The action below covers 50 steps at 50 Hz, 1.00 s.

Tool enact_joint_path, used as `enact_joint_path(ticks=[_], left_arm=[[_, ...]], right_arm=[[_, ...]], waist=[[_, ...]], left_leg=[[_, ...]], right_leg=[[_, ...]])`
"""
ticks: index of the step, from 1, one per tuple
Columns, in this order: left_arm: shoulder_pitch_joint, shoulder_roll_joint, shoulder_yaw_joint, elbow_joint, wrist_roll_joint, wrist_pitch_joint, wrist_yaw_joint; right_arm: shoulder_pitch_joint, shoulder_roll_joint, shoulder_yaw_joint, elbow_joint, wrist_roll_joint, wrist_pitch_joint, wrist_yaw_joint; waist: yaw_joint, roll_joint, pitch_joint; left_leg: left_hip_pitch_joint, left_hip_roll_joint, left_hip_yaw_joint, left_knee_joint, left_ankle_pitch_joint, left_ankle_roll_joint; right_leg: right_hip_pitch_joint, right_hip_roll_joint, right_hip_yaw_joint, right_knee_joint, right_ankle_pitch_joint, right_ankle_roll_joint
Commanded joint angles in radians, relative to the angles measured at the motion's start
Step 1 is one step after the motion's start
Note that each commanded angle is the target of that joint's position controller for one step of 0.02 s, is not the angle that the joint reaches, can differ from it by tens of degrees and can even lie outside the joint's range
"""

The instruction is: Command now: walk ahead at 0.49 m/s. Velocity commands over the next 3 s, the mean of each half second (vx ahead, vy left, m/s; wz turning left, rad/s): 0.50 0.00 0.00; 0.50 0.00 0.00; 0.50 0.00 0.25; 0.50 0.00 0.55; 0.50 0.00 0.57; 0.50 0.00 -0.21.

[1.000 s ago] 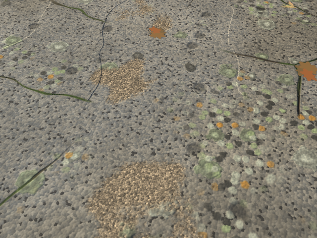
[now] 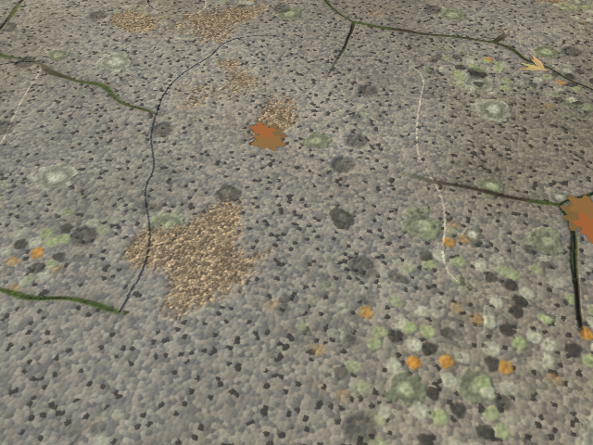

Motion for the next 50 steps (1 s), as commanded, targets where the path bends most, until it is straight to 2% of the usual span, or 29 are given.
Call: enact_joint_path(ticks=[1, 5, 8, 10, 12, 13, 14, 15, 16, 17, 18, 19, 20, 22, 24, 28, 32, 37, 40, 41, 42, 43, 44, 45, 46, 47, 48, 49, 50], left_arm=[[0.033, 0.042, 0.012, -0.042, 0.012, 0.005, 0.006], [-0.125, 0.029, 0.006, -0.083, 0.004, -0.005, -0.005], [-0.213, 0.032, 0.002, -0.11, -0.007, -0.008, -0.021], [-0.25, 0.042, 0.002, -0.131, -0.01, -0.014, -0.035], [-0.231, 0.063, 0.008, -0.138, -0.01, -0.023, -0.045], [-0.182, 0.08, 0.017, -0.129, -0.009, -0.027, -0.047], [-0.068, 0.111, 0.036, -0.096, -0.007, -0.03, -0.045], [0.13, 0.176, 0.064, -0.041, -0.003, -0.032, -0.038], [0.283, 0.286, 0.093, -0.014, 0.014, -0.026, -0.034], [0.313, 0.237, 0.077, -0.004, 0.011, -0.022, -0.038], [0.234, 0.169, 0.055, -0.016, 0.006, -0.024, -0.04], [0.133, 0.131, 0.041, -0.041, 0.005, -0.022, -0.04], [0.059, 0.1, 0.03, -0.052, 0.01, -0.021, -0.046], [0.019, 0.064, 0.02, -0.046, 0.018, -0.026, -0.054], [0.055, 0.082, 0.026, -0.02, 0.018, -0.031, -0.051], [0.13, 0.11, 0.033, 0.017, 0.017, -0.022, -0.028], [0.184, 0.125, 0.033, 0.04, 0.007, -0.014, -0.014], [0.257, 0.134, 0.04, 0.087, -0.002, 0.004, -0.007], [0.24, 0.15, 0.049, 0.093, -0.005, 0.017, -0.001], [0.22, 0.16, 0.052, 0.089, -0.004, 0.021, 0.0], [0.197, 0.158, 0.051, 0.084, -0.002, 0.027, 0.0], [0.187, 0.134, 0.04, 0.072, 0.005, 0.029, -0.001], [0.27, 0.053, 0.014, 0.052, 0.017, 0.018, -0.008], [0.313, -0.007, -0.006, 0.067, 0.006, -0.009, -0.017], [0.233, 0.098, 0.021, 0.052, -0.021, -0.03, -0.021], [0.141, 0.129, 0.027, 0.02, -0.036, -0.04, -0.021], [0.095, 0.122, 0.03, 0.011, -0.026, -0.038, -0.013], [0.092, 0.115, 0.039, 0.012, -0.01, -0.026, -0.006], [0.118, 0.09, 0.039, 0.018, -0.006, -0.01, -0.004]], right_arm=[[-0.04, -0.133, -0.022, -0.056, 0.002, -0.016, -0.02], [0.038, -0.161, -0.026, -0.04, 0.017, -0.004, -0.034], [0.094, -0.169, -0.029, -0.017, 0.025, 0.006, -0.034], [0.113, -0.17, -0.031, -0.006, 0.026, 0.016, -0.036], [0.105, -0.182, -0.038, -0.003, 0.027, 0.027, -0.038], [0.087, -0.189, -0.04, -0.007, 0.026, 0.032, -0.039], [0.066, -0.182, -0.036, -0.013, 0.023, 0.037, -0.039], [0.055, -0.146, -0.021, -0.029, 0.011, 0.038, -0.038], [0.141, -0.045, 0.01, -0.049, 0.005, 0.02, -0.032], [0.154, -0.043, 0.015, -0.039, 0.017, -0.007, -0.027], [0.076, -0.147, -0.012, -0.059, 0.043, -0.023, -0.023], [0.004, -0.163, -0.016, -0.082, 0.05, -0.026, -0.024], [-0.034, -0.15, -0.02, -0.087, 0.036, -0.021, -0.03], [-0.008, -0.113, -0.025, -0.08, 0.022, 0.008, -0.036], [0.006, -0.087, -0.025, -0.076, 0.02, 0.027, -0.039], [-0.14, -0.086, -0.031, -0.129, 0.009, 0.03, -0.041], [-0.282, -0.065, -0.023, -0.167, 0.015, 0.022, -0.029], [-0.411, -0.069, -0.017, -0.217, 0.026, 0.011, -0.004], [-0.395, -0.091, -0.023, -0.227, 0.027, 0.001, 0.011], [-0.343, -0.112, -0.033, -0.216, 0.026, -0.002, 0.011], [-0.229, -0.141, -0.052, -0.182, 0.024, -0.003, 0.008], [-0.045, -0.195, -0.078, -0.126, 0.022, -0.002, 0.0], [0.116, -0.292, -0.102, -0.098, 0.0, 0.002, -0.009], [0.141, -0.271, -0.092, -0.087, 0.011, 0.008, -0.006], [0.08, -0.204, -0.07, -0.094, 0.019, 0.006, -0.005], [-0.009, -0.165, -0.058, -0.115, 0.018, 0.006, -0.009], [-0.088, -0.138, -0.049, -0.127, 0.01, 0.003, -0.005], [-0.128, -0.107, -0.04, -0.131, 0.001, -0.003, -0.002], [-0.139, -0.093, -0.035, -0.125, -0.004, -0.004, 0.002]], waist=[[0.047, 0.076, 0.053], [-0.01, 0.079, 0.053], [-0.045, 0.089, 0.071], [-0.049, 0.095, 0.081], [-0.024, 0.107, 0.069], [0.009, 0.118, 0.044], [0.071, 0.113, -0.02], [0.148, 0.074, -0.151], [0.15, -0.141, -0.31], [0.149, -0.232, -0.381], [0.135, -0.156, -0.252], [0.105, -0.091, -0.156], [0.075, -0.022, -0.087], [0.022, -0.046, -0.042], [0.005, -0.037, -0.021], [0.031, -0.012, 0.02], [0.073, -0.018, 0.05], [0.106, -0.02, 0.098], [0.073, -0.034, 0.077], [0.041, -0.05, 0.041], [-0.023, -0.053, -0.028], [-0.097, -0.029, -0.142], [-0.096, 0.154, -0.31], [-0.077, 0.326, -0.42], [-0.083, 0.242, -0.306], [-0.061, 0.183, -0.183], [-0.024, 0.096, -0.1], [0.011, 0.094, -0.064], [0.038, 0.113, -0.05]], left_leg=[[-0.095, 0.284, -0.217, -0.203, 0.065, 0.173], [-0.013, 0.267, -0.165, -0.186, 0.08, 0.127], [0.071, 0.293, -0.167, -0.154, 0.055, 0.121], [0.142, 0.325, -0.18, -0.116, 0.055, 0.112], [0.186, 0.35, -0.194, -0.063, 0.098, 0.097], [0.189, 0.347, -0.187, -0.007, 0.199, 0.085], [0.174, 0.306, -0.151, 0.127, 0.364, 0.063], [0.057, 0.245, -0.096, 0.375, 0.382, 0.03], [-0.351, 0.096, -0.008, 0.786, 0.067, -0.048], [-0.532, 0.038, -0.136, 0.977, -0.42, -0.05], [-0.62, 0.104, -0.186, 1.06, -0.374, -0.026], [-0.614, 0.161, -0.154, 1.038, -0.279, -0.015], [-0.573, 0.198, -0.137, 0.976, -0.2, -0.019], [-0.461, 0.238, -0.137, 0.882, -0.119, -0.028], [-0.455, 0.238, -0.121, 0.843, -0.076, -0.044], [-0.571, 0.241, -0.117, 0.642, 0.089, -0.072], [-0.532, 0.208, -0.083, 0.411, 0.234, -0.072], [-0.559, 0.186, -0.077, 0.279, 0.185, -0.05], [-0.481, 0.162, -0.06, 0.235, 0.081, -0.015], [-0.382, 0.132, -0.035, 0.228, 0.053, 0.0], [-0.217, 0.094, -0.003, 0.214, 0.052, 0.021], [0.054, 0.116, -0.032, 0.234, 0.08, 0.056], [0.463, 0.372, -0.397, 0.234, 0.028, 0.181], [0.611, 0.505, -0.793, 0.054, -0.104, 0.275], [0.52, 0.468, -0.725, 0.021, -0.171, 0.222], [0.368, 0.436, -0.57, 0.006, -0.128, 0.181], [0.202, 0.397, -0.457, -0.031, -0.041, 0.159], [0.095, 0.359, -0.381, -0.062, 0.016, 0.14], [0.028, 0.334, -0.335, -0.094, 0.034, 0.134]], right_leg=[[-0.028, -0.043, 0.003, -0.146, 0.153, 0.027], [0.002, 0.002, -0.034, -0.426, 0.303, 0.036], [0.009, 0.023, -0.047, -0.526, 0.284, 0.036], [0.001, 0.031, -0.044, -0.575, 0.224, 0.018], [0.052, 0.046, -0.051, -0.617, 0.145, -0.01], [0.132, 0.068, -0.07, -0.637, 0.117, -0.027], [0.286, 0.102, -0.097, -0.66, 0.106, -0.05], [0.562, 0.049, -0.036, -0.638, 0.131, -0.097], [0.98, -0.205, 0.361, -0.666, 0.039, -0.238], [1.058, -0.286, 0.675, -0.822, -0.055, -0.288], [0.948, -0.257, 0.57, -0.837, -0.082, -0.239], [0.801, -0.221, 0.418, -0.853, -0.015, -0.206], [0.661, -0.175, 0.313, -0.894, 0.062, -0.19], [0.517, -0.109, 0.191, -0.958, 0.137, -0.168], [0.48, -0.09, 0.123, -0.986, 0.237, -0.182], [0.53, -0.088, 0.064, -1.008, 0.331, -0.182], [0.553, -0.066, 0.011, -1.029, 0.269, -0.155], [0.698, -0.12, 0.014, -0.984, 0.259, -0.151], [0.755, -0.147, 0.015, -0.91, 0.382, -0.13], [0.752, -0.14, 0.005, -0.851, 0.528, -0.12], [0.728, -0.105, -0.025, -0.72, 0.688, -0.101], [0.611, -0.048, -0.064, -0.5, 0.673, -0.069], [0.249, 0.07, -0.111, -0.105, 0.306, -0.008], [0.01, 0.196, -0.009, 0.146, -0.342, 0.019], [-0.093, 0.13, 0.076, 0.242, -0.331, -0.006], [-0.119, 0.075, 0.042, 0.228, -0.247, -0.022], [-0.076, 0.026, 0.018, 0.16, -0.155, -0.021], [-0.014, -0.008, 0.02, 0.094, -0.104, -0.021], [0.044, -0.022, 0.022, 0.061, -0.074, -0.019]])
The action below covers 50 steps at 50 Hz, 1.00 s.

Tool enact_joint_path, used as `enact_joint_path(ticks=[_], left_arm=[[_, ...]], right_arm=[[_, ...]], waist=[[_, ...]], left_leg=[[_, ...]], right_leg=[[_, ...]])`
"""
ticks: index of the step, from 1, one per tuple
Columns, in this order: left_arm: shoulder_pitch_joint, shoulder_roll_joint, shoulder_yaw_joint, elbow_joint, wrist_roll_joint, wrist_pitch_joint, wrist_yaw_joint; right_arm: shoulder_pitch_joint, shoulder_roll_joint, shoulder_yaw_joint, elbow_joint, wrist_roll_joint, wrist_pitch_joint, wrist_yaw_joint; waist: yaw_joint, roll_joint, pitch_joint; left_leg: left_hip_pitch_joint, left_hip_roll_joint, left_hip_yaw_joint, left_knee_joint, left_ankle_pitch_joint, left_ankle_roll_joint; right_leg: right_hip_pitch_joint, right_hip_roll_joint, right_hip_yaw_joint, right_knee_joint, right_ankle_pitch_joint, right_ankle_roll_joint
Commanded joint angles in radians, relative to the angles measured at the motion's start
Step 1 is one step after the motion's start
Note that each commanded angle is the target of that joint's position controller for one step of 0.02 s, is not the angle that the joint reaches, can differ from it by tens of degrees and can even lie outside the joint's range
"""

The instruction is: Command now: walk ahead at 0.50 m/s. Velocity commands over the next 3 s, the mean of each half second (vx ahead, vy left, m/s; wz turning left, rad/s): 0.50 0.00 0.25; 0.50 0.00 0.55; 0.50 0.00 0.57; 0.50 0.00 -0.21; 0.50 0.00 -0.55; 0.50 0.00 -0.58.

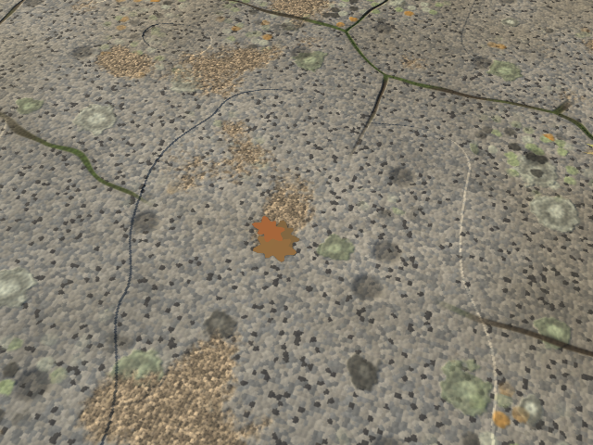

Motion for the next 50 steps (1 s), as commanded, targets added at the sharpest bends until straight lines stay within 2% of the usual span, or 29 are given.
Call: enact_joint_path(ticks=[1, 2, 4, 7, 11, 15, 18, 19, 20, 21, 22, 23, 24, 25, 26, 28, 29, 31, 33, 36, 40, 42, 44, 45, 46, 47, 48, 49, 50], left_arm=[[0.034, 0.061, 0.025, -0.055, 0.007, 0.007, 0.01], [0.037, 0.048, 0.025, -0.055, 0.008, 0.016, 0.012], [-0.026, 0.058, 0.03, -0.08, 0.015, 0.023, 0.015], [-0.151, 0.056, 0.033, -0.123, 0.026, 0.018, 0.014], [-0.295, 0.037, 0.024, -0.162, 0.017, 0.005, 0.001], [-0.398, 0.045, 0.017, -0.199, 0.006, -0.014, -0.021], [-0.346, 0.094, 0.03, -0.197, 0.004, -0.03, -0.027], [-0.266, 0.117, 0.043, -0.177, 0.005, -0.034, -0.024], [-0.114, 0.165, 0.065, -0.137, 0.013, -0.038, -0.016], [0.069, 0.244, 0.084, -0.116, 0.027, -0.038, -0.006], [0.101, 0.286, 0.091, -0.101, 0.032, -0.027, -0.013], [0.066, 0.17, 0.061, -0.122, 0.032, -0.027, -0.014], [-0.001, 0.115, 0.045, -0.134, 0.026, -0.026, -0.011], [-0.067, 0.1, 0.037, -0.14, 0.028, -0.025, -0.013], [-0.107, 0.081, 0.033, -0.136, 0.032, -0.022, -0.014], [-0.133, 0.065, 0.032, -0.124, 0.039, -0.025, -0.013], [-0.128, 0.074, 0.036, -0.116, 0.037, -0.028, -0.01], [-0.114, 0.099, 0.045, -0.102, 0.038, -0.032, -0.003], [-0.097, 0.117, 0.053, -0.091, 0.04, -0.028, 0.005], [-0.087, 0.139, 0.059, -0.087, 0.038, -0.019, 0.013], [-0.032, 0.17, 0.069, -0.073, 0.022, -0.002, 0.019], [-0.014, 0.185, 0.075, -0.064, 0.011, 0.01, 0.018], [-0.025, 0.208, 0.082, -0.066, 0.001, 0.022, 0.018], [-0.038, 0.224, 0.086, -0.071, -0.004, 0.029, 0.019], [-0.059, 0.233, 0.087, -0.076, -0.009, 0.038, 0.02], [-0.056, 0.215, 0.079, -0.081, -0.006, 0.042, 0.021], [-0.036, 0.131, 0.05, -0.111, 0.04, 0.034, 0.019], [0.004, 0.05, 0.021, -0.171, 0.035, -0.005, 0.007], [-0.125, 0.141, 0.038, -0.186, -0.009, -0.041, -0.004]], right_arm=[[0.029, -0.078, -0.013, -0.023, -0.01, -0.015, 0.004], [0.046, -0.09, -0.015, -0.012, -0.007, -0.018, 0.001], [0.08, -0.123, -0.023, 0.005, -0.007, -0.019, -0.011], [0.14, -0.129, -0.022, 0.025, 0.001, -0.009, -0.029], [0.207, -0.146, -0.025, 0.043, 0.012, 0.003, -0.04], [0.265, -0.147, -0.03, 0.064, 0.022, 0.018, -0.048], [0.243, -0.168, -0.044, 0.059, 0.024, 0.031, -0.055], [0.221, -0.166, -0.044, 0.051, 0.025, 0.034, -0.056], [0.204, -0.135, -0.035, 0.035, 0.019, 0.034, -0.053], [0.193, -0.08, -0.016, -0.005, -0.001, 0.034, -0.051], [0.323, 0.021, 0.009, -0.025, 0.025, 0.016, -0.048], [0.29, -0.098, -0.017, -0.008, 0.044, 0.01, -0.05], [0.21, -0.145, -0.033, -0.028, 0.051, 0.01, -0.05], [0.177, -0.13, -0.034, -0.032, 0.045, 0.016, -0.054], [0.159, -0.116, -0.04, -0.038, 0.033, 0.022, -0.054], [0.175, -0.074, -0.043, -0.044, 0.037, 0.046, -0.046], [0.166, -0.059, -0.042, -0.054, 0.037, 0.056, -0.045], [0.126, -0.058, -0.045, -0.081, 0.03, 0.07, -0.045], [0.08, -0.06, -0.045, -0.103, 0.025, 0.073, -0.04], [-0.002, -0.054, -0.038, -0.131, 0.022, 0.067, -0.021], [-0.138, -0.048, -0.027, -0.188, 0.02, 0.065, 0.005], [-0.173, -0.057, -0.027, -0.214, 0.022, 0.068, 0.015], [-0.162, -0.08, -0.036, -0.231, 0.022, 0.071, 0.022], [-0.118, -0.101, -0.048, -0.228, 0.021, 0.074, 0.022], [-0.004, -0.132, -0.068, -0.202, 0.025, 0.074, 0.02], [0.175, -0.199, -0.106, -0.148, 0.028, 0.077, 0.008], [0.285, -0.309, -0.136, -0.124, 0.031, 0.084, -0.014], [0.233, -0.363, -0.131, -0.163, 0.026, 0.066, -0.008], [0.247, -0.268, -0.101, -0.169, 0.018, 0.05, 0.004]], waist=[[0.015, 0.107, -0.066], [0.022, 0.103, -0.051], [0.017, 0.085, -0.018], [-0.012, 0.071, 0.007], [-0.055, 0.08, 0.031], [-0.082, 0.096, 0.05], [-0.031, 0.131, 0.023], [0.015, 0.136, -0.017], [0.08, 0.113, -0.122], [0.141, -0.019, -0.297], [0.07, -0.334, -0.407], [0.088, -0.214, -0.343], [0.085, -0.136, -0.215], [0.054, -0.058, -0.146], [0.031, -0.051, -0.092], [-0.005, -0.087, -0.054], [-0.01, -0.08, -0.04], [-0.012, -0.05, -0.017], [-0.005, -0.032, -0.002], [0.015, -0.029, 0.017], [0.061, -0.017, 0.06], [0.064, -0.025, 0.072], [0.037, -0.045, 0.051], [0.004, -0.063, 0.011], [-0.067, -0.058, -0.052], [-0.148, -0.022, -0.146], [-0.15, 0.189, -0.211], [-0.052, 0.33, -0.357], [-0.123, 0.16, -0.327]], left_leg=[[0.17, 0.261, -0.305, -0.303, 0.076, 0.167], [0.148, 0.256, -0.275, -0.322, 0.105, 0.175], [0.151, 0.256, -0.239, -0.349, 0.153, 0.183], [0.192, 0.238, -0.214, -0.357, 0.187, 0.167], [0.215, 0.208, -0.193, -0.345, 0.145, 0.141], [0.287, 0.239, -0.24, -0.272, 0.119, 0.139], [0.314, 0.267, -0.293, -0.186, 0.162, 0.114], [0.301, 0.243, -0.286, -0.11, 0.248, 0.097], [0.233, 0.18, -0.248, 0.067, 0.3, 0.067], [0.042, 0.088, -0.175, 0.393, 0.059, 0.027], [-0.32, -0.033, -0.128, 0.692, -0.441, -0.019], [-0.404, 0.033, -0.226, 0.822, -0.429, -0.013], [-0.436, 0.074, -0.209, 0.836, -0.333, -0.004], [-0.389, 0.118, -0.188, 0.812, -0.248, -0.009], [-0.358, 0.145, -0.186, 0.768, -0.193, -0.012], [-0.286, 0.176, -0.174, 0.723, -0.144, -0.015], [-0.293, 0.181, -0.167, 0.71, -0.126, -0.019], [-0.338, 0.186, -0.173, 0.661, -0.066, -0.029], [-0.377, 0.184, -0.177, 0.572, 0.013, -0.039], [-0.358, 0.175, -0.137, 0.411, 0.137, -0.041], [-0.354, 0.16, -0.067, 0.265, 0.147, -0.026], [-0.351, 0.148, -0.043, 0.224, 0.084, -0.007], [-0.281, 0.107, 0.004, 0.198, -0.012, 0.026], [-0.197, 0.068, 0.038, 0.196, -0.061, 0.046], [-0.041, 0.015, 0.072, 0.154, -0.055, 0.074], [0.23, -0.035, 0.066, 0.103, -0.005, 0.113], [0.499, 0.174, -0.27, 0.075, 0.035, 0.183], [0.728, 0.362, -0.856, -0.129, -0.222, 0.373], [0.706, 0.368, -0.845, -0.214, -0.226, 0.321]], right_leg=[[-0.167, -0.104, 0.047, -0.025, 0.092, -0.006], [-0.17, -0.107, 0.04, -0.051, 0.108, 0.001], [-0.236, -0.115, 0.035, -0.136, 0.188, 0.021], [-0.302, -0.107, 0.027, -0.315, 0.339, 0.043], [-0.248, -0.05, 0.003, -0.551, 0.462, 0.059], [-0.212, -0.017, 0.009, -0.672, 0.419, 0.06], [-0.084, 0.001, 0.014, -0.729, 0.328, 0.037], [0.033, 0.018, -0.003, -0.754, 0.304, 0.02], [0.26, -0.006, 0.012, -0.74, 0.307, -0.016], [0.564, -0.204, 0.207, -0.714, 0.29, -0.075], [0.836, -0.405, 0.636, -0.831, 0.106, -0.207], [0.764, -0.373, 0.651, -0.879, -0.007, -0.178], [0.63, -0.343, 0.482, -0.892, 0.018, -0.134], [0.491, -0.303, 0.367, -0.922, 0.108, -0.116], [0.391, -0.271, 0.283, -0.957, 0.166, -0.112], [0.288, -0.23, 0.155, -1.014, 0.229, -0.109], [0.271, -0.23, 0.113, -1.033, 0.267, -0.118], [0.27, -0.238, 0.051, -1.055, 0.332, -0.132], [0.292, -0.24, -0.007, -1.067, 0.368, -0.134], [0.314, -0.223, -0.105, -1.073, 0.39, -0.116], [0.391, -0.245, -0.177, -1.059, 0.386, -0.101], [0.452, -0.264, -0.198, -1.025, 0.419, -0.087], [0.489, -0.273, -0.228, -0.938, 0.63, -0.068], [0.495, -0.269, -0.245, -0.849, 0.811, -0.057], [0.472, -0.245, -0.274, -0.684, 0.948, -0.039], [0.356, -0.198, -0.296, -0.443, 0.91, -0.001], [0.048, -0.129, -0.294, -0.092, 0.323, 0.054], [-0.294, 0.07, -0.081, 0.183, -0.25, 0.09], [-0.404, 0.029, 0.053, 0.235, -0.2, 0.062]])
Over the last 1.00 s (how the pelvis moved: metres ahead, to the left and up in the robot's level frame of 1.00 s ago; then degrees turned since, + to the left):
0.55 -0.01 -0.01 1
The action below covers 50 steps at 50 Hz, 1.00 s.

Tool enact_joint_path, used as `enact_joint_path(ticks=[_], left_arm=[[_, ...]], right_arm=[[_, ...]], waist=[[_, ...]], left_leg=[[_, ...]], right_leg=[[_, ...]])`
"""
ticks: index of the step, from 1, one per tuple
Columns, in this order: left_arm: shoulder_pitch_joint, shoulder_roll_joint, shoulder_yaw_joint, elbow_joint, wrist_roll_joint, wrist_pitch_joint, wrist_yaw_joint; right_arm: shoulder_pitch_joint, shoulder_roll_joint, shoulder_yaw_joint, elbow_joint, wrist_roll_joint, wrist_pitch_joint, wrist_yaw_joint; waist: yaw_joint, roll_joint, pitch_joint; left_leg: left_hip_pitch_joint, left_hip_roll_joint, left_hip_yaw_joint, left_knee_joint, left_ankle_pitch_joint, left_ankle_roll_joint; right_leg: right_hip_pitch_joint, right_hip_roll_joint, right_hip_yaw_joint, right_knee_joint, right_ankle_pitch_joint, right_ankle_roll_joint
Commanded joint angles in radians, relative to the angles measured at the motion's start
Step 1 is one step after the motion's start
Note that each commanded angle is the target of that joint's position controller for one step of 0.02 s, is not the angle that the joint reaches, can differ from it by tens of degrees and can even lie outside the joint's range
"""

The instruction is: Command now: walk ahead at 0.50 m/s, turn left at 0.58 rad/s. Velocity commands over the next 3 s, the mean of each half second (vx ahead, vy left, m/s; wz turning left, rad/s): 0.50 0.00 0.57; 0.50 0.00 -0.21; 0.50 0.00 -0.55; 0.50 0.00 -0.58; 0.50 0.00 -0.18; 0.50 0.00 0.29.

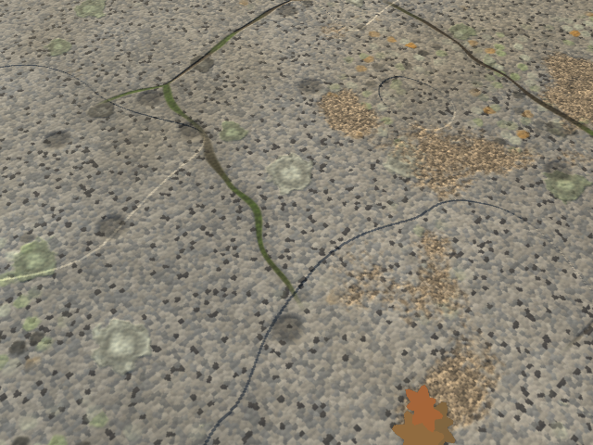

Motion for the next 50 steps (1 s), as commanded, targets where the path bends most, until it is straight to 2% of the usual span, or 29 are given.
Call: enact_joint_path(ticks=[1, 2, 3, 4, 8, 13, 17, 20, 21, 22, 23, 24, 25, 26, 27, 28, 29, 30, 32, 36, 38, 41, 44, 45, 46, 47, 48, 49, 50], left_arm=[[-0.125, 0.119, 0.007, -0.163, -0.04, -0.086, -0.017], [-0.117, 0.11, 0.007, -0.145, -0.019, -0.088, -0.007], [-0.101, 0.124, 0.017, -0.133, 0.005, -0.08, 0.0], [-0.084, 0.126, 0.022, -0.131, 0.009, -0.065, -0.002], [-0.152, 0.086, 0.017, -0.165, 0.028, -0.033, 0.001], [-0.322, 0.053, 0.0, -0.223, 0.017, -0.043, -0.015], [-0.403, 0.067, -0.003, -0.267, 0.007, -0.058, -0.035], [-0.381, 0.095, 0.004, -0.274, 0.005, -0.073, -0.045], [-0.34, 0.107, 0.009, -0.266, 0.004, -0.078, -0.044], [-0.25, 0.127, 0.021, -0.243, 0.007, -0.083, -0.039], [-0.113, 0.163, 0.033, -0.215, 0.024, -0.087, -0.036], [0.063, 0.215, 0.041, -0.194, 0.034, -0.081, -0.032], [0.135, 0.266, 0.06, -0.13, 0.034, -0.069, -0.046], [0.104, 0.155, 0.033, -0.148, -0.002, -0.066, -0.051], [0.039, 0.098, 0.017, -0.16, -0.008, -0.058, -0.048], [-0.019, 0.099, 0.009, -0.175, 0.004, -0.048, -0.048], [-0.045, 0.094, 0.006, -0.177, 0.01, -0.042, -0.048], [-0.047, 0.088, -0.001, -0.179, 0.018, -0.043, -0.046], [-0.026, 0.087, -0.003, -0.169, 0.008, -0.043, -0.043], [0.015, 0.156, 0.019, -0.16, -0.01, -0.029, -0.019], [0.045, 0.166, 0.021, -0.156, -0.014, -0.019, -0.015], [0.106, 0.159, 0.019, -0.145, -0.02, -0.004, -0.012], [0.108, 0.155, 0.018, -0.15, -0.019, 0.008, -0.005], [0.103, 0.13, 0.011, -0.157, -0.014, 0.009, -0.004], [0.076, 0.077, -0.007, -0.179, -0.003, 0.004, -0.006], [0.156, -0.001, -0.03, -0.209, -0.002, -0.01, -0.004], [0.187, 0.059, -0.022, -0.224, -0.029, -0.017, -0.002], [0.129, 0.129, -0.002, -0.215, -0.034, -0.011, 0.0], [0.078, 0.135, 0.004, -0.221, -0.025, -0.003, -0.002]], right_arm=[[0.294, -0.189, -0.049, 0.003, -0.01, -0.03, -0.002], [0.219, -0.154, -0.038, -0.011, -0.007, -0.036, -0.003], [0.152, -0.119, -0.026, -0.026, -0.01, -0.037, -0.007], [0.122, -0.105, -0.019, -0.041, -0.019, -0.037, -0.012], [0.177, -0.147, -0.028, -0.03, -0.01, -0.047, -0.039], [0.253, -0.145, -0.027, -0.008, -0.005, -0.037, -0.058], [0.31, -0.146, -0.027, 0.017, 0.001, -0.029, -0.061], [0.311, -0.15, -0.029, 0.017, 0.0, -0.015, -0.071], [0.301, -0.153, -0.031, 0.013, -0.001, -0.01, -0.073], [0.278, -0.142, -0.026, 0.003, -0.001, -0.008, -0.072], [0.259, -0.102, -0.009, -0.008, -0.012, -0.011, -0.066], [0.284, -0.057, 0.011, -0.022, -0.036, -0.015, -0.065], [0.482, -0.002, 0.023, -0.013, 0.008, -0.027, -0.061], [0.446, -0.101, 0.013, 0.015, 0.016, -0.033, -0.061], [0.303, -0.144, 0.004, -0.008, 0.007, -0.036, -0.056], [0.218, -0.135, 0.006, -0.03, -0.01, -0.042, -0.056], [0.167, -0.127, 0.003, -0.048, -0.028, -0.052, -0.056], [0.168, -0.111, 0.003, -0.055, -0.032, -0.057, -0.053], [0.176, -0.071, 0.012, -0.064, -0.033, -0.061, -0.05], [0.039, -0.028, 0.037, -0.106, -0.034, -0.066, -0.044], [-0.017, -0.037, 0.038, -0.114, -0.024, -0.071, -0.037], [-0.083, -0.061, 0.032, -0.137, -0.014, -0.08, -0.028], [-0.037, -0.1, 0.012, -0.129, -0.01, -0.09, -0.03], [0.036, -0.121, 0.0, -0.111, -0.015, -0.092, -0.036], [0.174, -0.172, -0.017, -0.095, -0.03, -0.093, -0.047], [0.284, -0.261, -0.038, -0.08, -0.042, -0.078, -0.054], [0.322, -0.239, -0.037, -0.049, -0.033, -0.067, -0.044], [0.278, -0.162, -0.017, -0.058, -0.026, -0.069, -0.041], [0.225, -0.12, -0.002, -0.061, -0.027, -0.069, -0.039]], waist=[[-0.133, 0.099, -0.253], [-0.084, 0.011, -0.183], [-0.044, 0.015, -0.15], [-0.019, 0.036, -0.137], [-0.021, 0.022, -0.096], [-0.083, 0.076, -0.053], [-0.114, 0.085, -0.036], [-0.093, 0.108, -0.044], [-0.072, 0.129, -0.055], [-0.023, 0.135, -0.096], [0.04, 0.114, -0.205], [0.088, -0.013, -0.362], [-0.008, -0.406, -0.431], [0.023, -0.255, -0.33], [0.044, -0.14, -0.192], [0.023, -0.047, -0.124], [0.007, -0.029, -0.075], [-0.016, -0.05, -0.079], [-0.033, -0.093, -0.101], [-0.004, -0.091, -0.082], [0.016, -0.097, -0.075], [0.033, -0.103, -0.069], [-0.018, -0.114, -0.082], [-0.058, -0.114, -0.11], [-0.128, -0.052, -0.201], [-0.124, 0.202, -0.326], [-0.115, 0.312, -0.332], [-0.124, 0.182, -0.209], [-0.11, 0.128, -0.136]], left_leg=[[0.763, 0.32, -0.694, -0.411, -0.1, 0.241], [0.608, 0.274, -0.572, -0.403, 0.005, 0.205], [0.482, 0.236, -0.48, -0.41, 0.094, 0.182], [0.405, 0.211, -0.441, -0.433, 0.14, 0.175], [0.325, 0.17, -0.355, -0.473, 0.283, 0.178], [0.308, 0.116, -0.315, -0.462, 0.183, 0.117], [0.37, 0.145, -0.383, -0.4, 0.157, 0.104], [0.437, 0.171, -0.457, -0.317, 0.197, 0.091], [0.442, 0.171, -0.472, -0.284, 0.246, 0.082], [0.429, 0.137, -0.464, -0.213, 0.337, 0.063], [0.383, 0.091, -0.402, -0.048, 0.386, 0.033], [0.237, 0.015, -0.306, 0.239, 0.158, -0.007], [-0.127, -0.113, -0.245, 0.539, -0.38, -0.075], [-0.24, -0.046, -0.293, 0.642, -0.364, -0.076], [-0.271, -0.008, -0.257, 0.646, -0.273, -0.075], [-0.241, 0.036, -0.199, 0.605, -0.201, -0.074], [-0.222, 0.064, -0.18, 0.535, -0.155, -0.075], [-0.167, 0.085, -0.175, 0.482, -0.132, -0.076], [-0.127, 0.091, -0.148, 0.371, -0.145, -0.091], [-0.042, 0.066, -0.107, 0.069, 0.014, -0.127], [0.03, 0.036, -0.1, -0.038, 0.143, -0.138], [0.092, 0.011, -0.115, -0.135, 0.184, -0.14], [0.242, 0.012, -0.116, -0.229, 0.154, -0.11], [0.358, 0.031, -0.119, -0.251, 0.128, -0.088], [0.556, 0.162, -0.234, -0.247, 0.078, -0.033], [0.832, 0.39, -0.54, -0.281, 0.017, 0.081], [0.831, 0.47, -0.801, -0.362, -0.224, 0.158], [0.729, 0.417, -0.702, -0.388, -0.287, 0.127], [0.628, 0.366, -0.56, -0.403, -0.207, 0.092]], right_leg=[[-0.714, 0.057, 0.187, 0.422, 0.026, -0.062], [-0.651, 0.01, 0.193, 0.336, 0.109, -0.069], [-0.568, -0.021, 0.199, 0.249, 0.158, -0.063], [-0.504, -0.035, 0.204, 0.21, 0.19, -0.057], [-0.504, -0.002, 0.177, 0.014, 0.327, -0.004], [-0.467, 0.068, 0.174, -0.327, 0.587, 0.004], [-0.439, 0.098, 0.185, -0.443, 0.593, -0.015], [-0.384, 0.113, 0.192, -0.492, 0.49, -0.039], [-0.33, 0.121, 0.183, -0.501, 0.444, -0.053], [-0.201, 0.134, 0.16, -0.539, 0.45, -0.076], [0.011, 0.068, 0.192, -0.512, 0.483, -0.126], [0.283, -0.097, 0.388, -0.48, 0.465, -0.189], [0.54, -0.283, 0.89, -0.611, 0.25, -0.363], [0.492, -0.257, 0.933, -0.662, 0.04, -0.34], [0.356, -0.209, 0.761, -0.671, 0.066, -0.301], [0.219, -0.166, 0.657, -0.691, 0.175, -0.285], [0.121, -0.135, 0.594, -0.708, 0.298, -0.29], [0.068, -0.105, 0.549, -0.721, 0.397, -0.286], [0.04, -0.077, 0.5, -0.737, 0.497, -0.3], [-0.059, -0.046, 0.41, -0.772, 0.496, -0.29], [-0.096, -0.03, 0.388, -0.769, 0.48, -0.27], [-0.078, -0.04, 0.426, -0.725, 0.416, -0.248], [-0.083, -0.034, 0.476, -0.64, 0.339, -0.205], [-0.12, 0.004, 0.464, -0.565, 0.344, -0.179], [-0.22, 0.062, 0.399, -0.345, 0.298, -0.138], [-0.479, 0.174, 0.256, -0.026, -0.006, -0.081], [-0.657, 0.135, 0.238, 0.176, -0.114, -0.071], [-0.699, 0.087, 0.264, 0.262, -0.027, -0.068], [-0.688, 0.062, 0.245, 0.268, 0.054, -0.064]])
Over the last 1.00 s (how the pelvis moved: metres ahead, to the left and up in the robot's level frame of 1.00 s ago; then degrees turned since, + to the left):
0.49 0.07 -0.02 27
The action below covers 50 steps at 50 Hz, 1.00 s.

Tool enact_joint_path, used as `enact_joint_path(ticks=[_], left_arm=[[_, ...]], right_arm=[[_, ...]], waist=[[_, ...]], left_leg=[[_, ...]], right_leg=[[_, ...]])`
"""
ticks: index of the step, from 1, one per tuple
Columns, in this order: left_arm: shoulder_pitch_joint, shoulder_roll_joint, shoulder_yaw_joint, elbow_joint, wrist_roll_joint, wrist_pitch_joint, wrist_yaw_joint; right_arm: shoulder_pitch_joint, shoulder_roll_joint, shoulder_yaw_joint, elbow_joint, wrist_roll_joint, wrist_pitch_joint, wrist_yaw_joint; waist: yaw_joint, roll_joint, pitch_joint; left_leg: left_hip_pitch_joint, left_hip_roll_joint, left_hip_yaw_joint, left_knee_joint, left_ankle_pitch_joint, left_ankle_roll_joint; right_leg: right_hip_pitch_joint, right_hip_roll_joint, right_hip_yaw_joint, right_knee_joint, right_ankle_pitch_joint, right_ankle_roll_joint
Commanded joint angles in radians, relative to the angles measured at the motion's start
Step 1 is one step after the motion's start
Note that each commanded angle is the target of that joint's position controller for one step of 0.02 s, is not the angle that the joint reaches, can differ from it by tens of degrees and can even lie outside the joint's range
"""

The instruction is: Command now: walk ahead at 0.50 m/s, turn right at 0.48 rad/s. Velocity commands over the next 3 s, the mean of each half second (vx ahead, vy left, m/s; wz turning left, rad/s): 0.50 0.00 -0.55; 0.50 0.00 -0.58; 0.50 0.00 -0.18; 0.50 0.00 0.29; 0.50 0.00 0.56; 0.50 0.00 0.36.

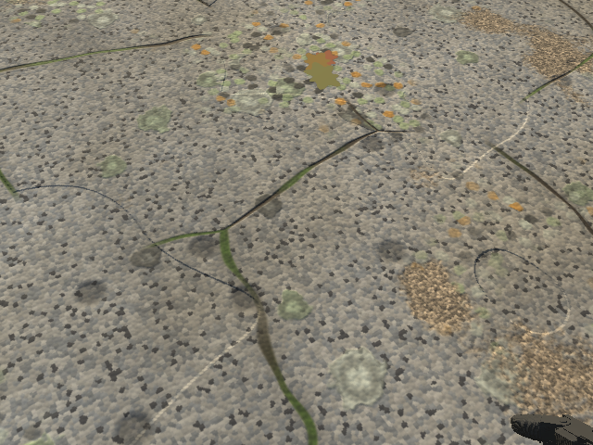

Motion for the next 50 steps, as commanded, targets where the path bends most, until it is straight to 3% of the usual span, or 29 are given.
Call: enact_joint_path(ticks=[1, 2, 4, 6, 12, 16, 18, 19, 20, 21, 22, 23, 24, 25, 26, 27, 28, 30, 35, 37, 40, 42, 44, 45, 46, 47, 48, 49, 50], left_arm=[[-0.073, 0.113, 0.028, -0.11, 0.004, -0.01, 0.001], [-0.084, 0.1, 0.03, -0.117, 0.007, -0.002, -0.004], [-0.098, 0.063, 0.025, -0.133, 0.006, 0.012, -0.013], [-0.127, 0.049, 0.022, -0.156, 0.01, 0.019, -0.018], [-0.294, 0.025, 0.003, -0.217, 0.014, 0.012, -0.05], [-0.388, 0.042, 0.004, -0.272, 0.01, 0.015, -0.069], [-0.374, 0.068, 0.017, -0.287, 0.014, 0.018, -0.074], [-0.318, 0.093, 0.031, -0.28, 0.017, 0.022, -0.072], [-0.177, 0.133, 0.057, -0.246, 0.015, 0.025, -0.066], [-0.001, 0.201, 0.092, -0.201, 0.012, 0.034, -0.049], [0.008, 0.327, 0.111, -0.198, 0.003, 0.034, -0.033], [0.039, 0.288, 0.092, -0.236, 0.008, 0.018, -0.038], [0.017, 0.219, 0.072, -0.221, 0.018, 0.005, -0.043], [-0.027, 0.191, 0.064, -0.217, 0.015, -0.003, -0.042], [-0.1, 0.16, 0.053, -0.227, 0.018, -0.004, -0.039], [-0.151, 0.134, 0.043, -0.243, 0.029, -0.005, -0.037], [-0.175, 0.13, 0.04, -0.253, 0.036, -0.006, -0.034], [-0.175, 0.138, 0.043, -0.242, 0.03, -0.012, -0.026], [-0.111, 0.165, 0.052, -0.203, 0.017, -0.004, 0.0], [-0.074, 0.173, 0.055, -0.186, 0.012, 0.001, 0.004], [-0.033, 0.167, 0.055, -0.164, 0.005, 0.008, 0.006], [-0.035, 0.164, 0.055, -0.16, 0.008, 0.014, 0.008], [-0.053, 0.131, 0.046, -0.166, 0.011, 0.019, 0.007], [-0.059, 0.075, 0.025, -0.18, 0.019, 0.015, 0.003], [0.049, 0.015, 0.005, -0.207, 0.001, 0.007, 0.005], [0.071, 0.077, 0.009, -0.205, -0.007, 0.001, 0.008], [0.001, 0.145, 0.028, -0.193, -0.006, 0.004, 0.008], [-0.066, 0.147, 0.029, -0.201, 0.005, 0.009, 0.008], [-0.113, 0.134, 0.028, -0.214, 0.017, 0.007, 0.006]], right_arm=[[0.176, -0.117, -0.042, 0.01, -0.002, 0.006, 0.0], [0.142, -0.099, -0.037, 0.016, -0.007, 0.005, 0.001], [0.124, -0.107, -0.043, 0.028, -0.008, -0.003, 0.001], [0.132, -0.13, -0.053, 0.045, -0.007, -0.011, -0.002], [0.172, -0.19, -0.068, 0.09, 0.003, 0.0, -0.013], [0.222, -0.229, -0.08, 0.121, 0.023, 0.02, -0.013], [0.223, -0.257, -0.088, 0.125, 0.03, 0.033, -0.016], [0.223, -0.274, -0.092, 0.125, 0.033, 0.04, -0.02], [0.214, -0.274, -0.09, 0.122, 0.036, 0.048, -0.025], [0.232, -0.243, -0.077, 0.113, 0.023, 0.046, -0.03], [0.315, -0.1, -0.03, 0.055, -0.026, 0.027, -0.018], [0.258, -0.142, -0.025, 0.034, 0.0, -0.013, -0.005], [0.15, -0.209, -0.044, 0.006, 0.042, -0.031, 0.004], [0.121, -0.194, -0.035, -0.003, 0.04, -0.041, 0.003], [0.119, -0.19, -0.036, 0.009, 0.015, -0.042, -0.006], [0.136, -0.202, -0.044, 0.014, -0.001, -0.032, -0.01], [0.15, -0.201, -0.047, 0.016, -0.005, -0.019, -0.008], [0.154, -0.172, -0.041, 0.018, -0.012, 0.001, -0.009], [-0.025, -0.11, -0.014, -0.024, -0.013, 0.005, -0.001], [-0.092, -0.11, -0.011, -0.039, -0.002, -0.002, 0.009], [-0.128, -0.145, -0.023, -0.057, 0.01, -0.012, 0.019], [-0.105, -0.168, -0.036, -0.056, 0.013, -0.019, 0.022], [0.018, -0.191, -0.056, -0.027, 0.009, -0.027, 0.015], [0.145, -0.232, -0.071, -0.016, -0.009, -0.031, 0.006], [0.272, -0.322, -0.094, 0.009, -0.027, -0.02, 0.001], [0.303, -0.272, -0.086, 0.029, -0.001, -0.012, 0.012], [0.262, -0.199, -0.066, 0.021, 0.006, -0.007, 0.012], [0.22, -0.17, -0.055, 0.018, -0.001, 0.0, 0.011], [0.183, -0.146, -0.046, 0.024, -0.006, 0.005, 0.011]], waist=[[-0.114, 0.144, -0.019], [-0.091, 0.156, 0.013], [-0.073, 0.16, 0.028], [-0.067, 0.124, 0.029], [-0.116, 0.085, 0.059], [-0.135, 0.086, 0.09], [-0.106, 0.111, 0.06], [-0.068, 0.129, 0.014], [0.015, 0.116, -0.062], [0.093, 0.066, -0.155], [-0.003, -0.225, -0.223], [0.045, -0.177, -0.417], [0.072, -0.091, -0.29], [0.039, -0.046, -0.18], [-0.009, 0.013, -0.112], [-0.05, 0.0, -0.083], [-0.075, -0.012, -0.071], [-0.089, -0.005, -0.051], [-0.029, -0.027, 0.005], [-0.001, -0.038, 0.012], [0.006, -0.054, 0.013], [-0.014, -0.084, 0.008], [-0.082, -0.098, -0.036], [-0.142, -0.04, -0.146], [-0.131, 0.222, -0.302], [-0.132, 0.322, -0.297], [-0.149, 0.209, -0.16], [-0.142, 0.139, -0.08], [-0.125, 0.114, -0.014]], left_leg=[[0.415, 0.319, -0.388, -0.271, -0.129, 0.168], [0.346, 0.29, -0.31, -0.298, -0.05, 0.159], [0.275, 0.269, -0.202, -0.344, 0.062, 0.16], [0.271, 0.275, -0.129, -0.364, 0.159, 0.175], [0.299, 0.261, 0.067, -0.369, 0.247, 0.146], [0.401, 0.297, 0.121, -0.328, 0.303, 0.117], [0.443, 0.301, 0.161, -0.226, 0.576, 0.096], [0.45, 0.294, 0.183, -0.12, 0.758, 0.084], [0.406, 0.266, 0.217, 0.069, 0.847, 0.06], [0.21, 0.229, 0.226, 0.331, 0.693, 0.02], [-0.254, 0.064, 0.202, 0.714, -0.226, -0.047], [-0.387, -0.016, -0.052, 0.887, -0.422, -0.049], [-0.478, 0.039, -0.091, 0.889, -0.328, -0.031], [-0.468, 0.077, -0.077, 0.81, -0.244, -0.016], [-0.405, 0.111, -0.076, 0.722, -0.19, -0.019], [-0.324, 0.132, -0.082, 0.663, -0.158, -0.023], [-0.273, 0.135, -0.082, 0.632, -0.142, -0.031], [-0.241, 0.128, -0.061, 0.555, -0.117, -0.057], [-0.188, 0.068, -0.042, 0.2, 0.199, -0.088], [-0.134, 0.035, -0.039, 0.097, 0.27, -0.086], [-0.104, 0.018, -0.07, 0.008, 0.238, -0.069], [-0.062, 0.012, -0.076, -0.021, 0.15, -0.044], [0.12, 0.016, -0.052, -0.082, 0.119, 0.0], [0.342, 0.138, -0.155, -0.063, 0.093, 0.059], [0.705, 0.37, -0.543, -0.112, -0.103, 0.213], [0.726, 0.44, -0.8, -0.205, -0.352, 0.252], [0.611, 0.395, -0.69, -0.233, -0.412, 0.214], [0.497, 0.351, -0.552, -0.237, -0.315, 0.183], [0.389, 0.308, -0.453, -0.259, -0.202, 0.179]], right_leg=[[-0.485, -0.111, 0.003, 0.226, 0.091, 0.009], [-0.456, -0.134, 0.003, 0.195, 0.132, 0.013], [-0.41, -0.151, -0.015, 0.169, 0.193, 0.024], [-0.424, -0.156, -0.013, 0.118, 0.253, 0.038], [-0.367, -0.139, -0.079, -0.2, 0.498, 0.023], [-0.358, -0.118, -0.127, -0.309, 0.427, -0.022], [-0.276, -0.069, -0.18, -0.334, 0.324, -0.061], [-0.18, -0.026, -0.213, -0.34, 0.276, -0.084], [0.016, 0.023, -0.234, -0.398, 0.314, -0.117], [0.321, 0.005, -0.15, -0.413, 0.355, -0.16], [0.671, -0.273, 0.368, -0.46, 0.291, -0.318], [0.763, -0.387, 0.754, -0.64, 0.124, -0.421], [0.696, -0.354, 0.616, -0.669, 0.155, -0.358], [0.552, -0.309, 0.485, -0.668, 0.22, -0.322], [0.4, -0.269, 0.389, -0.671, 0.322, -0.292], [0.286, -0.24, 0.323, -0.689, 0.43, -0.281], [0.216, -0.225, 0.302, -0.712, 0.474, -0.283], [0.129, -0.21, 0.25, -0.737, 0.552, -0.293], [0.036, -0.126, 0.144, -0.737, 0.47, -0.228], [0.032, -0.125, 0.161, -0.726, 0.408, -0.209], [0.105, -0.155, 0.245, -0.662, 0.342, -0.193], [0.151, -0.171, 0.303, -0.605, 0.34, -0.177], [0.137, -0.127, 0.3, -0.497, 0.38, -0.138], [0.053, -0.074, 0.237, -0.28, 0.337, -0.1], [-0.273, 0.064, 0.08, 0.063, 0.053, -0.02], [-0.446, 0.023, 0.066, 0.245, -0.123, -0.001], [-0.494, -0.019, 0.079, 0.313, -0.039, 0.006], [-0.478, -0.049, 0.041, 0.315, 0.032, 0.009], [-0.459, -0.07, 0.031, 0.266, 0.081, 0.01]])
Over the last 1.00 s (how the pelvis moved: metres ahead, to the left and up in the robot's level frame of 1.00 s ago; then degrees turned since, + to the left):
0.53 0.09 0.02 7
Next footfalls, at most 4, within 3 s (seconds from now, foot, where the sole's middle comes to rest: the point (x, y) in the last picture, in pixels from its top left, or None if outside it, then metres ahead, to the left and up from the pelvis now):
0.42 right None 0.34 -0.19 -0.77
0.90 left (361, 375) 0.67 -0.10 -0.77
1.38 right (513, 370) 0.71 -0.47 -0.77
1.92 left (484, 244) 1.10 -0.46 -0.77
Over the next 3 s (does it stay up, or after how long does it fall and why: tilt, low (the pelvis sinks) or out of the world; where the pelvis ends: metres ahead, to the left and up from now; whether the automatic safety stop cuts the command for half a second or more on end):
stays up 1.46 -0.60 0.00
